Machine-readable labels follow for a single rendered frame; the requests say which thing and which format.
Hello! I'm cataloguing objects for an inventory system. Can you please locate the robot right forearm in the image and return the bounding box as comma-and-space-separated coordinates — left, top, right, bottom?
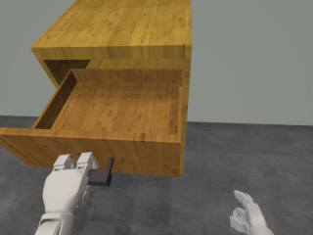
248, 225, 274, 235

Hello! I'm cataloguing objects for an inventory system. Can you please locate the robot left hand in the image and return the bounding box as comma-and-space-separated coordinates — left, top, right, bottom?
42, 152, 100, 213

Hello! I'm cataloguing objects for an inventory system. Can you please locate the cabinet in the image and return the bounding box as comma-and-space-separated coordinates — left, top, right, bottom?
30, 0, 193, 176

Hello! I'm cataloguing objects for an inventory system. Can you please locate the robot right hand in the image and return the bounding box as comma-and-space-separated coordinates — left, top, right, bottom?
230, 190, 268, 235

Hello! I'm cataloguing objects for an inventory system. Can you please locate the handle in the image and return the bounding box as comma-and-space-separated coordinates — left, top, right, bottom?
70, 158, 114, 187

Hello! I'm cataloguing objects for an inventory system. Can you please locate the robot left forearm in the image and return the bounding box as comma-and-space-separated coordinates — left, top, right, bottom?
34, 211, 75, 235

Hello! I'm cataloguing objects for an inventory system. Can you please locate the drawer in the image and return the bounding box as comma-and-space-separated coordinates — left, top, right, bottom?
0, 69, 183, 177

